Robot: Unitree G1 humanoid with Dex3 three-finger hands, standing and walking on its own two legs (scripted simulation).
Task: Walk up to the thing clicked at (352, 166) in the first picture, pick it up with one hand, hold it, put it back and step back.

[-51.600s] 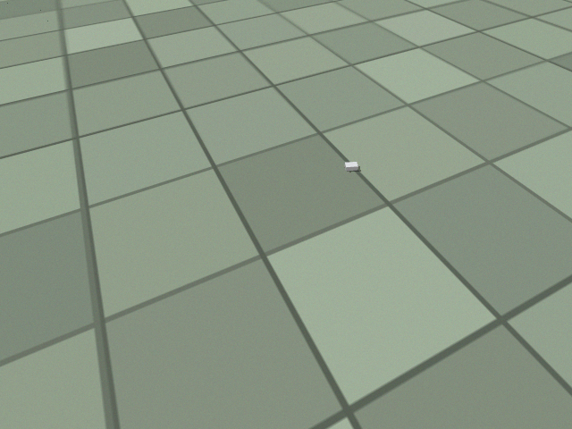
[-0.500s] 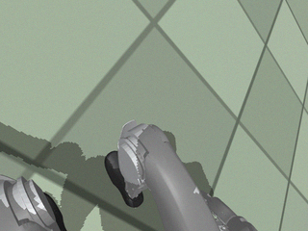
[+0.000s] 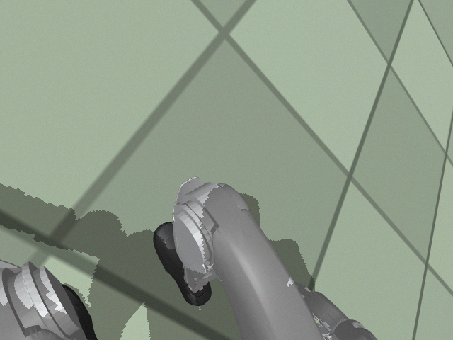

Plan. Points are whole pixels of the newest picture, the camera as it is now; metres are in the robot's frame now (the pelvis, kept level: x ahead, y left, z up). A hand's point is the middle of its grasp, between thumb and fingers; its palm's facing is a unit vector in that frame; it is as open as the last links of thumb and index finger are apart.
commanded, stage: rest palm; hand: left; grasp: from above
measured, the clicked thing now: out of the picture +0.52 +0.40 -0.30
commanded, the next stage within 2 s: none
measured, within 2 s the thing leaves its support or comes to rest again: neither
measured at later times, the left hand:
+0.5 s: hand out of the picture +0.49 +0.39 -0.22, palm faces -0.44 -0.14 -0.89, open 13.3 cm
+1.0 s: hand out of the picture +0.50 +0.38 -0.21, palm faces -0.40 -0.13 -0.91, open 13.7 cm
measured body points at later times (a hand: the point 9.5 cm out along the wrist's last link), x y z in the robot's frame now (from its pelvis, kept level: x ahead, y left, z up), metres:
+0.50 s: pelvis +0.00 +0.00 +0.00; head +0.30 +0.14 +0.31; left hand +0.51 +0.40 -0.17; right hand +0.06 -0.25 -0.06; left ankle +0.07 +0.12 -0.29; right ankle +0.12 -0.11 -0.29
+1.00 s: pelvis +0.00 +0.00 +0.00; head +0.29 +0.14 +0.31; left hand +0.52 +0.39 -0.16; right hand +0.07 -0.25 -0.05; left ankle +0.07 +0.12 -0.29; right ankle +0.12 -0.11 -0.29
